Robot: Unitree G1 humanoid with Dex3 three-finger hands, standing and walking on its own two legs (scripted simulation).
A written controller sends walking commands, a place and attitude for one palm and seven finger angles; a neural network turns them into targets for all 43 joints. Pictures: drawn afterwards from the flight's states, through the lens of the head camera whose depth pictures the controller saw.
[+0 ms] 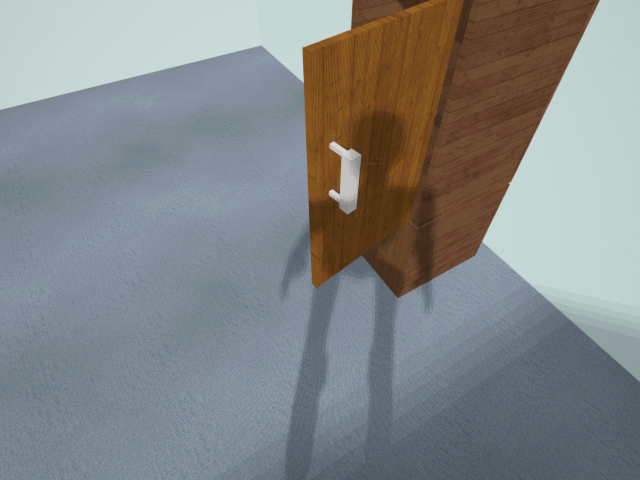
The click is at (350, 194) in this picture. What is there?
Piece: cupboard door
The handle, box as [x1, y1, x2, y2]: [329, 141, 360, 214]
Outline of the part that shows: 333,141 330,143 330,148 341,156 340,193 338,194 332,189 329,191 329,195 339,203 339,207 347,214 356,206 360,154 351,148 347,151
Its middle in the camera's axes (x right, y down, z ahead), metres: +0.04 -0.11 +0.71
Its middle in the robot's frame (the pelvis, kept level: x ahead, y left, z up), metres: +0.62 -0.01 +0.00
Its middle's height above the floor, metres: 0.79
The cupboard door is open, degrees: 100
